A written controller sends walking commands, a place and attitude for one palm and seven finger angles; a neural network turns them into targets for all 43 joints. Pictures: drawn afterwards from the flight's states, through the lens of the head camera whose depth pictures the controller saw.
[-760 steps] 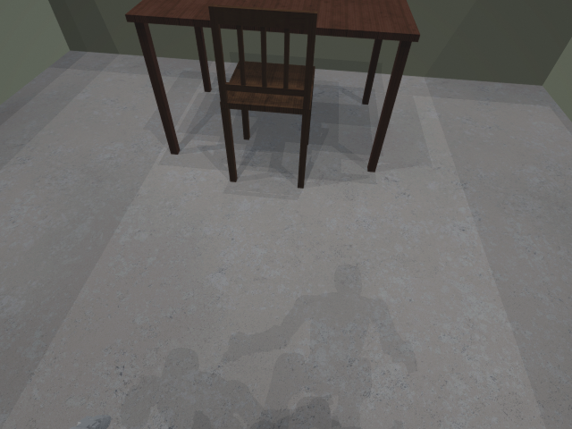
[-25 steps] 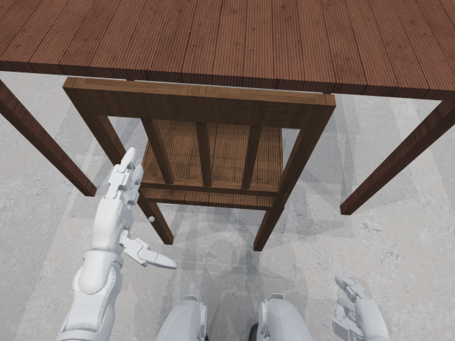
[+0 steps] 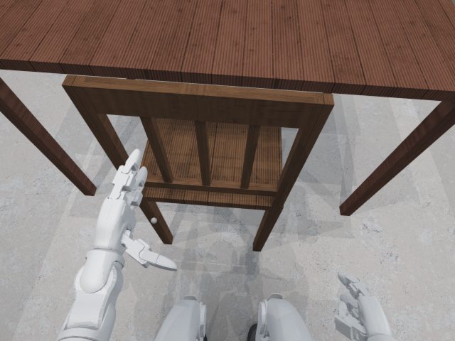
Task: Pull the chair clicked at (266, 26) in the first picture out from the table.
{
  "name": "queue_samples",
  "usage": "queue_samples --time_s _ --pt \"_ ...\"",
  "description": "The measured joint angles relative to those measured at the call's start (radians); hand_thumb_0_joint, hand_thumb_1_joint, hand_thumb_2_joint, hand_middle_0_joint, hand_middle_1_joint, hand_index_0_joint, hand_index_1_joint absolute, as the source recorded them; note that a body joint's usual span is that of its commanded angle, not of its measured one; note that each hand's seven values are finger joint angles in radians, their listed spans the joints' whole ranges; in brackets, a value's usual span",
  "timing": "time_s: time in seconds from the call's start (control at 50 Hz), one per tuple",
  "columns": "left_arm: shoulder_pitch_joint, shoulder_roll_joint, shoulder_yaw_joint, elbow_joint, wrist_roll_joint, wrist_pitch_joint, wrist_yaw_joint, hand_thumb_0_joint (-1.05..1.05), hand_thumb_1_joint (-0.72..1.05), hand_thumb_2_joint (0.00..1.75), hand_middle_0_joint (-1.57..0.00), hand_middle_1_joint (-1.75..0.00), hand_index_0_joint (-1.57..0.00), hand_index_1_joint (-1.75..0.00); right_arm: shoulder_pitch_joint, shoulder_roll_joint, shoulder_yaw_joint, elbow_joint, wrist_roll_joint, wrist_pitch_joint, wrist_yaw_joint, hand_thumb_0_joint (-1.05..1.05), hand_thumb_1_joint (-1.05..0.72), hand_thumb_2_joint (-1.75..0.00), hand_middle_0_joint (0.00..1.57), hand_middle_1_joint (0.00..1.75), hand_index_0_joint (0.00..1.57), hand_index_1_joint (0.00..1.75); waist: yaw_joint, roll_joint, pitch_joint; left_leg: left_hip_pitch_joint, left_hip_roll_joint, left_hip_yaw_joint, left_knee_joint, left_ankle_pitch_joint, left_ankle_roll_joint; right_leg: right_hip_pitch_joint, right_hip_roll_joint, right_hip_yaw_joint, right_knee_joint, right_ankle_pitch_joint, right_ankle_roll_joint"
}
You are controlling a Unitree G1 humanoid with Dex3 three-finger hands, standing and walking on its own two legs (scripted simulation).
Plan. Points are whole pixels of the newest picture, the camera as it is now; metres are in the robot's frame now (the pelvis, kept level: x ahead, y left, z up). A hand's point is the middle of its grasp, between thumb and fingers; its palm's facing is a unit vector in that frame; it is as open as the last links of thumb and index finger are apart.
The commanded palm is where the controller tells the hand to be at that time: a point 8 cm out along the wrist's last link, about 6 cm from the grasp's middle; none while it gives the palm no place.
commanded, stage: push the fingers through the gap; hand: left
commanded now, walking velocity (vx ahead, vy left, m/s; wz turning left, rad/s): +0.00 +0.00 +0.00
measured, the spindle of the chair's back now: (204, 155) +0.45 +0.06 +0.00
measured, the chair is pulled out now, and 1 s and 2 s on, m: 0.00 0.00 0.00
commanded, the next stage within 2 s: hook a spindle and tug to test in 1.52 s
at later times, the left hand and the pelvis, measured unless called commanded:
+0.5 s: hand (158, 193) +0.36 +0.14 +0.02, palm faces -0.07 -1.00 -0.04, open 16.9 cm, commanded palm +0.34 +0.19 +0.02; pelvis +0.00 +0.00 +0.00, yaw +0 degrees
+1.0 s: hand (167, 167) +0.41 +0.13 +0.02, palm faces -0.04 -1.00 -0.05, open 16.9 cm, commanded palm +0.39 +0.18 +0.02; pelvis +0.00 +0.00 +0.00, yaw -1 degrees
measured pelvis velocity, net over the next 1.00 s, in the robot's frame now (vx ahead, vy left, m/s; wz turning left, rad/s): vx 0.00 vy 0.00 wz -0.01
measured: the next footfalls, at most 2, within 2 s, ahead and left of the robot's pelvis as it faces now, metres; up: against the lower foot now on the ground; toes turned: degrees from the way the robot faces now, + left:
none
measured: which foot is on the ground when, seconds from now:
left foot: down 0.00-1.00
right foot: down 0.00-1.00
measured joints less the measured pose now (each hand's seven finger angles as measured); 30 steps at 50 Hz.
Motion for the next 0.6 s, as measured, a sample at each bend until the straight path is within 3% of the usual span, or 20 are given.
queue_samples --time_s 0.3,0.6 --pt "-0.127 0.007 0.031 0.097 0.007 0.016 0.016 -0.02 -0.5 0.3 -0.06 -0.08 -0.06 -0.08 0.016 0.005 0.005 0.027 -0.001 0.015 0.002 0.01 -0.9 -0.9 0.2 0.3 0.2 0.3 -0.012 0.002 0.0 -0.007 0.0 0.007 -0.006 0.004 0.003 -0.009 0.001 0.007 -0.005 0.006 0.003" --pt "-0.249 0.007 0.048 0.21 0.025 -0.01 0.045 -0.02 -0.5 0.3 -0.06 -0.08 -0.06 -0.08 0.022 -0.001 -0.005 0.046 -0.005 0.03 0.006 0.01 -0.9 -0.9 0.2 0.3 0.2 0.3 -0.026 -0.001 0.007 -0.016 -0.002 0.014 -0.01 0.009 0.008 -0.021 -0.001 0.015 -0.008 0.013 0.008"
